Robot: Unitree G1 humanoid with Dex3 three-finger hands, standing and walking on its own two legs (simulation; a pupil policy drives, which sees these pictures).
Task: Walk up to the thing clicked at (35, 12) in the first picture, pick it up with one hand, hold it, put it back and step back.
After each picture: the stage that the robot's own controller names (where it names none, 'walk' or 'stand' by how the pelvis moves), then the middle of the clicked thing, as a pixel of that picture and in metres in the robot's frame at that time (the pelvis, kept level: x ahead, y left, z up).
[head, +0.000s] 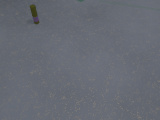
stand; (34, 14) +1.80 +0.59 -0.66
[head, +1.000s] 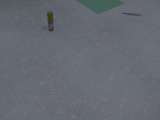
walk; (50, 21) +1.71 +0.30 -0.64
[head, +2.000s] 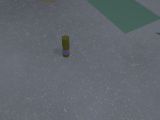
walk; (65, 47) +1.14 +0.13 -0.64
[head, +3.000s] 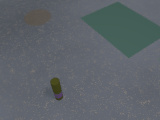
walk; (57, 89) +0.68 +0.19 -0.63
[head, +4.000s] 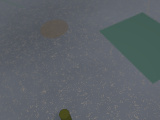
walk; out of the picture +0.43 +0.19 -0.64
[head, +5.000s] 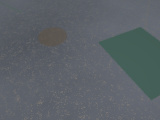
stand; out of the picture +0.36 +0.13 -0.65
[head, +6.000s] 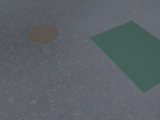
stand; out of the picture +0.35 +0.16 -0.66
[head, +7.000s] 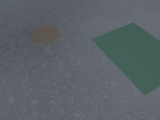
stand; out of the picture +0.35 +0.16 -0.66
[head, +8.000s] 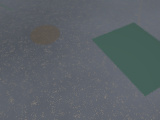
stand; out of the picture +0.34 +0.16 -0.66
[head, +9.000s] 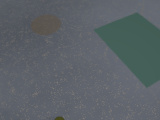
go down; out of the picture +0.36 +0.15 -0.65
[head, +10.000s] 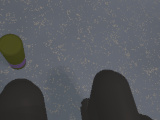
go down; (15, 55) +0.43 +0.20 -0.23
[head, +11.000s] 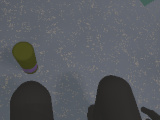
close in; (27, 60) +0.43 +0.19 -0.25
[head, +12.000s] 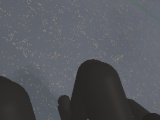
close in; out of the picture +0.42 +0.23 -0.16
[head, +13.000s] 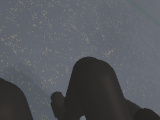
close; out of the picture +0.42 +0.24 -0.16
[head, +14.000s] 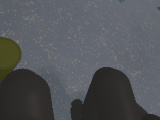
lift; out of the picture +0.33 +0.23 -0.11
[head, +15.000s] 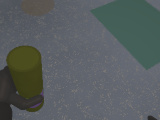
lift; (29, 85) +0.31 +0.16 +0.07
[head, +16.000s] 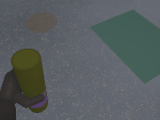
hold; (33, 85) +0.31 +0.16 +0.05
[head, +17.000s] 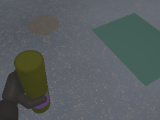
hold; (36, 86) +0.31 +0.16 +0.05
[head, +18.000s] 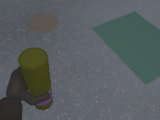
crouch; (39, 83) +0.32 +0.15 +0.05
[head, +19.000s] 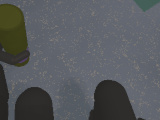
crouch; (14, 42) +0.45 +0.18 -0.03
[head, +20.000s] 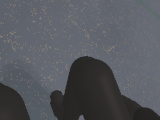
lower; out of the picture +0.44 +0.27 -0.16
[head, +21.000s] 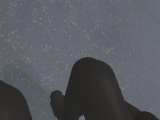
lower; out of the picture +0.43 +0.27 -0.16
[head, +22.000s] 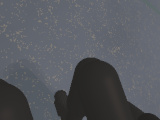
lower; out of the picture +0.43 +0.26 -0.16
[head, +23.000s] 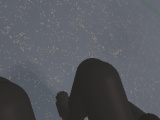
lower; out of the picture +0.42 +0.26 -0.15
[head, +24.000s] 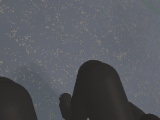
loosen; out of the picture +0.42 +0.22 -0.14
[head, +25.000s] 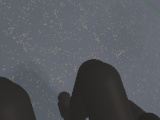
withdraw; out of the picture +0.42 +0.24 -0.17
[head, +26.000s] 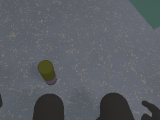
walk; (48, 74) +0.44 +0.17 -0.38
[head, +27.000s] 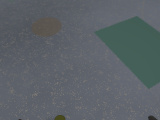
stand; out of the picture +0.38 +0.14 -0.59
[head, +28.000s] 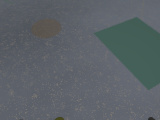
stand; out of the picture +0.38 +0.14 -0.60
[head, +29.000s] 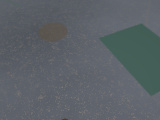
stand; out of the picture +0.38 +0.12 -0.65
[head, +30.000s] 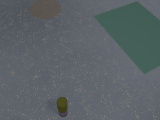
walk; (62, 107) +0.43 +0.10 -0.63
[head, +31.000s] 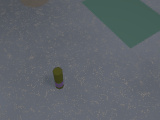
walk; (58, 78) +0.65 +0.15 -0.63
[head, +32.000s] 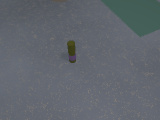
walk; (71, 52) +1.01 +0.13 -0.62
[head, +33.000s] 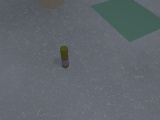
stand; (64, 57) +1.02 +0.16 -0.64
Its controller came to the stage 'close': yes
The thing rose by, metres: 0.70
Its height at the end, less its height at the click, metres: +0.00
